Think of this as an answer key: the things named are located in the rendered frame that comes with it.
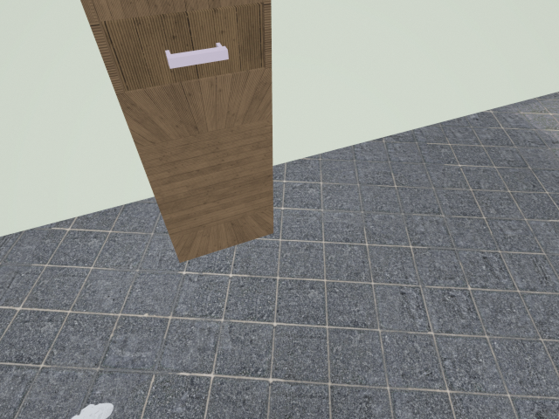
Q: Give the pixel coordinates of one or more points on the handle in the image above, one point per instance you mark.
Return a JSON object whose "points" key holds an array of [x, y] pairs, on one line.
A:
{"points": [[197, 57]]}

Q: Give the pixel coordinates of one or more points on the cabinet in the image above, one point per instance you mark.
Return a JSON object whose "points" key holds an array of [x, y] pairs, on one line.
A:
{"points": [[206, 144]]}

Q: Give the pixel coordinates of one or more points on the drawer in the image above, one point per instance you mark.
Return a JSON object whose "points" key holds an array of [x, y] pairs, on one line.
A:
{"points": [[138, 44]]}

